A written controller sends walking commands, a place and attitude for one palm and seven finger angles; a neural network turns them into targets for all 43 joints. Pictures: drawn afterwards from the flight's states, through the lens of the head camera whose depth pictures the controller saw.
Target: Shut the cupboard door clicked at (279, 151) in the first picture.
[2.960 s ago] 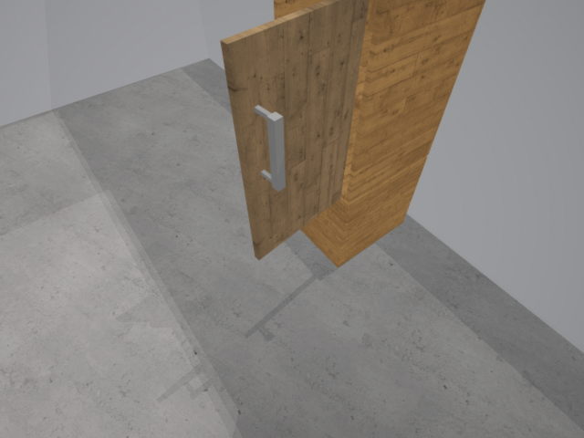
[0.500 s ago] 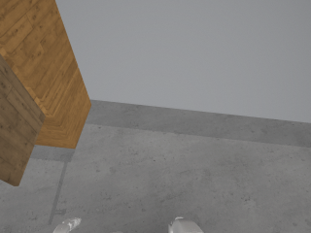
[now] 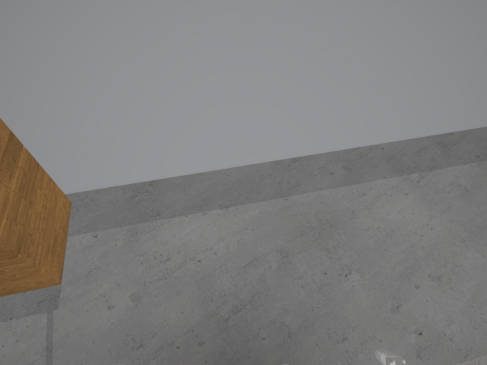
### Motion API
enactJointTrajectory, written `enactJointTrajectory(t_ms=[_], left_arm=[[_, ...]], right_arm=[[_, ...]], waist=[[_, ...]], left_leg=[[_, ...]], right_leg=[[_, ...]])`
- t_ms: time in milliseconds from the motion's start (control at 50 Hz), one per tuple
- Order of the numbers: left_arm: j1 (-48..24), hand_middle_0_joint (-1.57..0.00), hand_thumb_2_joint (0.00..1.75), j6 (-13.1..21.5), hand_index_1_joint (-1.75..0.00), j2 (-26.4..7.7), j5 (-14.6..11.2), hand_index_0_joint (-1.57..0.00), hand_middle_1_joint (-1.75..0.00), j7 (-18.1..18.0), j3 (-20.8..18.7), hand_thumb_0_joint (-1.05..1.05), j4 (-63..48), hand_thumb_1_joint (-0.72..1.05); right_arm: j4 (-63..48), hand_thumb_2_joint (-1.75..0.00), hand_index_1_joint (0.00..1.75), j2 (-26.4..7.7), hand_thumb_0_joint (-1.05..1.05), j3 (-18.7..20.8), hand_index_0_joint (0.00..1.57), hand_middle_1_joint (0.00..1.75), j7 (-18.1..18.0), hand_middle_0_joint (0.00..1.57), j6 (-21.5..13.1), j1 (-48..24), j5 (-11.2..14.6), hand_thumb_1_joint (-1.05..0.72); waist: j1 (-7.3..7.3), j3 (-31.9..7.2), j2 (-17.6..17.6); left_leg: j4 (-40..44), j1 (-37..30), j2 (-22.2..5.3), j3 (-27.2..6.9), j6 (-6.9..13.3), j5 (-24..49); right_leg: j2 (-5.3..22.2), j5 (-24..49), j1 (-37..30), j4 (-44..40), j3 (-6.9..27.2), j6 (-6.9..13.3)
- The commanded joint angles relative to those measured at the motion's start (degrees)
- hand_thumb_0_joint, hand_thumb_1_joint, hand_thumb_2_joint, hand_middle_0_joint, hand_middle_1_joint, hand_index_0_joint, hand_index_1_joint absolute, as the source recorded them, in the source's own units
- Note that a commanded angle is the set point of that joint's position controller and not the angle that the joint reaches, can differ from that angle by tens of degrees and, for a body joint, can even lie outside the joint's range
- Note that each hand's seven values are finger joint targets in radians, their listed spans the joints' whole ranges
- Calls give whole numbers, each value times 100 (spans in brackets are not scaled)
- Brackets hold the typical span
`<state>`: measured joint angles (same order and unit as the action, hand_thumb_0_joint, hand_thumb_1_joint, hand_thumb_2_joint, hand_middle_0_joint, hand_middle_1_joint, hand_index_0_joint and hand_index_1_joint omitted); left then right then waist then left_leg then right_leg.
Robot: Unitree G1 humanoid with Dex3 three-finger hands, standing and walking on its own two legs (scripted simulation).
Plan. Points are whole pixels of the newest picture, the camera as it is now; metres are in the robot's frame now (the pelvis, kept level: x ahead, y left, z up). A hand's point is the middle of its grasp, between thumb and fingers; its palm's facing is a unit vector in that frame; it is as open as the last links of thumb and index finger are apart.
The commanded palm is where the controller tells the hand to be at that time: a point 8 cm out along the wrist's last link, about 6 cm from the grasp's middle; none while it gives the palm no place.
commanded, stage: walk around to get in front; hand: left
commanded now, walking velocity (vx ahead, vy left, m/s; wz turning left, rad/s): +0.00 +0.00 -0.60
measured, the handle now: out of the picture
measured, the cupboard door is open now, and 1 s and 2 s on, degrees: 97 97 97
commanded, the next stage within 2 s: none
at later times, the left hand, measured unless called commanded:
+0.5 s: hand (170, 359) +0.15 +0.14 -0.16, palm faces -0.27 -0.93 -0.24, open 7.4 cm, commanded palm none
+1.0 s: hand (228, 315) +0.22 +0.04 -0.15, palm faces -0.53 -0.80 -0.27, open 7.4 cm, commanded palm none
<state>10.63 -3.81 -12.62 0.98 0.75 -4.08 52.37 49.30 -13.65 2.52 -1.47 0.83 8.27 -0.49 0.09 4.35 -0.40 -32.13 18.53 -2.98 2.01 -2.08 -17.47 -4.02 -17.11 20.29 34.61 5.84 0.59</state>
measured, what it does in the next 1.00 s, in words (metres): steps on the spot, turning right: right foot, then left foot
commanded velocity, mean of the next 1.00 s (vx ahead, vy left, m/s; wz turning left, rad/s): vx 0.01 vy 0.00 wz -0.60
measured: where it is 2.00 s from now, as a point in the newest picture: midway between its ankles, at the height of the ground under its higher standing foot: outside the picture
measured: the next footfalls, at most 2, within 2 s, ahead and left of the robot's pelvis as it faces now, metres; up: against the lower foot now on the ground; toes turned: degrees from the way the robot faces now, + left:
right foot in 0.26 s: +0.03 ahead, -0.16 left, +0.00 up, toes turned -12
left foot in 0.56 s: +0.11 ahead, +0.07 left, +0.00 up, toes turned -15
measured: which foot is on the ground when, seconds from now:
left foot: down 0.00-0.26, up 0.28-0.54, down 0.56-0.84, up 0.86-1.00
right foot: down 0.00-0.00, up 0.02-0.24, down 0.26-0.56, up 0.58-0.84, down 0.86-1.00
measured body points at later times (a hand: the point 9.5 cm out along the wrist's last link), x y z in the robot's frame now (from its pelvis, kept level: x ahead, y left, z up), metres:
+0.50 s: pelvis +0.01 -0.04 +0.01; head +0.07 -0.05 +0.45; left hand +0.16 +0.19 -0.14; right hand +0.02 -0.32 -0.13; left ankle +0.05 +0.09 -0.70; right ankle -0.01 -0.15 -0.73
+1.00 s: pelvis +0.02 -0.08 +0.01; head +0.07 -0.12 +0.45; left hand +0.25 +0.09 -0.13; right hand -0.07 -0.34 -0.14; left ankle +0.08 +0.06 -0.67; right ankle -0.04 -0.16 -0.73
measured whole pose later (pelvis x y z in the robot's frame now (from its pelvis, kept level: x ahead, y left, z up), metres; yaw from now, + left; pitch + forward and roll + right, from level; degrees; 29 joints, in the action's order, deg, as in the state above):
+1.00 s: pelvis +0.02 -0.08 +0.01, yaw -34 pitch +2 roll +1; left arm 7.8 -2.0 -13.0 1.0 0.3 -3.8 51.6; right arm 52.6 -15.1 3.2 -1.6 3.4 10.0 -0.5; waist 0.9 6.6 0.7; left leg -59.1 26.4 -4.8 3.0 -5.0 -27.3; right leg -0.6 -17.1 17.0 32.4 0.9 1.6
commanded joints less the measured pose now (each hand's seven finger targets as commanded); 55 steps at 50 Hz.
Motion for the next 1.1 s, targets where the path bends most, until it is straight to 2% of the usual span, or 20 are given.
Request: enactJointTrajectory(t_ms=[0, 80, 160, 200, 240, 260, 300, 360, 480, 500, 540, 560, 640, 720, 780, 800, 820, 840, 960, 1080], left_arm=[[-461, -20, 90, 204, -30, -798, 35, -20, -30, 87, -235, 0, -784, 90], [-384, -20, 90, 119, -30, -516, 18, -20, -30, 191, -177, 0, -607, 90], [-398, -20, 90, 181, -30, -473, -7, -20, -30, 204, -112, 0, -592, 90], [82, -20, 90, 218, -30, -682, 0, -20, -30, 177, -177, 0, -436, 90], [654, -20, 90, 292, -30, -1777, 64, -20, -30, 15, -381, 0, -280, 90], [811, -20, 90, 254, -30, -1914, 6, -20, -30, -26, -371, 0, -286, 90], [206, -20, 90, 262, -30, -1421, 31, -20, -30, -122, -334, 0, -346, 90], [-59, -20, 90, 272, -30, -1232, 45, -20, -30, -154, -267, 0, -440, 90], [-341, -20, 90, 201, -30, -1222, 23, -20, -30, -102, -275, 0, -447, 90], [-399, -20, 90, 178, -30, -1057, -16, -20, -30, -89, -236, 0, -500, 90], [-295, -20, 90, 168, -30, -659, -56, -20, -30, 6, -141, 0, -732, 90], [-402, -20, 90, 172, -30, -842, 23, -20, -30, 52, -188, 0, -711, 90], [-505, -20, 90, 111, -30, -540, 17, -20, -30, 182, -165, 0, -568, 90], [-644, -20, 90, 167, -30, -438, 2, -20, -30, 192, -89, 0, -639, 90], [-196, -20, 90, 197, -30, -607, 2, -20, -30, 163, -143, 0, -499, 90], [190, -20, 90, 240, -30, -987, 36, -20, -30, 113, -222, 0, -385, 90], [587, -20, 90, 306, -30, -1673, 88, -20, -30, 5, -365, 0, -271, 90], [858, -20, 90, 285, -30, -1868, -22, -20, -30, -54, -367, 0, -223, 90], [-22, -20, 90, 308, -30, -1205, 22, -20, -30, -173, -261, 0, -422, 90], [-97, -20, 90, 303, -30, -1264, 49, -20, -30, -51, -313, 0, -375, 90]], right_arm=[[-187, -90, 30, -1490, 0, 306, 20, 30, -128, 20, -169, 915, -185, -90], [-272, -90, 30, -1068, 0, 197, 20, 30, -124, 20, -148, 346, -196, -90], [-143, -90, 30, -1250, 0, 291, 20, 30, -74, 20, -84, 659, -160, -90], [-181, -90, 30, -1250, 0, 324, 20, 30, -40, 20, -37, 469, -99, -90], [-596, -90, 30, -516, 0, 166, 20, 30, 21, 20, -7, 24, 1, -90], [-635, -90, 30, -648, 0, 133, 20, 30, -9, 20, 50, -44, 15, -90], [-466, -90, 30, -721, 0, 186, 20, 30, -52, 20, 45, -144, 3, -90], [-258, -90, 30, -477, 0, 138, 20, 30, -11, 20, 45, 12, 16, -90], [-96, -90, 30, -468, 0, 143, 20, 30, -45, 20, -19, 600, 32, -90], [-17, -90, 30, -642, 0, 167, 20, 30, -76, 20, -72, 829, 14, -90], [-113, -90, 30, -1544, 0, 306, 20, 30, -127, 20, -135, 1125, -141, -90], [-144, -90, 30, -1479, 0, 272, 20, 30, -115, 20, -150, 1030, -171, -90], [-200, -90, 30, -1012, 0, 159, 20, 30, -139, 20, -168, 533, -185, -90], [-41, -90, 30, -1181, 0, 261, 20, 30, -84, 20, -121, 913, -165, -90], [-74, -90, 30, -1236, 0, 303, 20, 30, -33, 20, -59, 707, -109, -90], [-170, -90, 30, -1073, 0, 292, 20, 30, -8, 20, -39, 583, -61, -90], [-473, -90, 30, -509, 0, 171, 20, 30, 33, 20, -25, 281, -12, -90], [-537, -90, 30, -653, 0, 126, 20, 30, -22, 20, 48, 104, 6, -90], [-182, -90, 30, -425, 0, 129, 20, 30, -8, 20, 61, 59, 8, -90], [-238, -90, 30, -449, 0, 144, 20, 30, 51, 20, -79, 285, -21, -90]], waist=[[303, -672, 814], [-2, -616, 1278], [155, -844, 1286], [-106, -837, 1014], [-476, -744, -1781], [-633, -789, -1476], [-290, -670, -1667], [-95, -855, -837], [179, -766, -843], [287, -838, -397], [340, -852, 1838], [323, -753, 1068], [29, -518, 1208], [246, -829, 1297], [-14, -759, 1062], [-225, -835, 240], [-439, -855, -1787], [-677, -896, -1611], [-108, -924, -735], [-13, -679, -903]], left_leg=[[1836, -780, -2662, -2701, 1428, 634], [1102, -868, -1562, -414, 858, 2601], [565, -1039, -1601, -4, 712, 2803], [-74, -472, -1396, 294, 330, 1961], [-2266, 1664, -153, 765, -275, -1979], [-2873, 1530, -254, 22, -180, -2069], [-3318, 1897, -298, -290, -204, -1349], [-2409, 992, -180, -31, -273, -913], [14, -471, 151, 112, -158, 154], [826, -1170, -141, -108, -46, 403], [1796, -1431, -2638, -2639, 1127, 1012], [1793, -887, -2673, -2562, 1366, 806], [1115, -1051, -1609, -453, 875, 3103], [659, -1409, -1636, 57, 761, 3518], [105, -702, -1539, 371, 385, 2457], [-694, 179, -1239, 626, 60, 1407], [-2099, 1594, -295, 1057, -300, -1635], [-2910, 1603, -290, 146, -235, -2134], [-2379, 1067, -154, 3, -331, -803], [-467, -95, 159, 192, -214, -423]], right_leg=[[338, -1729, 1245, 2893, -239, -199], [527, -1178, 918, 2488, -773, -358], [322, -863, -59, 689, -1224, -238], [343, 372, -1060, -617, -1219, -127], [2624, 2798, -2086, -1639, 1918, 928], [2796, 2116, -1530, -1667, 1996, 1321], [2061, 2514, -1634, -1360, 1573, 1185], [1753, 3022, -1198, -1116, 1005, 1055], [1338, 1820, -370, -925, 1223, 649], [1064, 1338, 126, -577, 1029, 377], [62, -1935, 1295, 1958, -399, -205], [313, -1830, 1158, 2890, -207, -207], [560, -1137, 1111, 2747, -681, -365], [383, -1024, 284, 1079, -1162, -245], [338, 253, -939, -482, -1266, -97], [942, 1320, -1904, -1095, -481, 144], [2560, 3056, -2535, -1520, 1687, 803], [2887, 3107, -1976, -1565, 1904, 1297], [1719, 3652, -1436, -1041, 884, 1059], [1438, 105, -613, -1396, 1527, 897]])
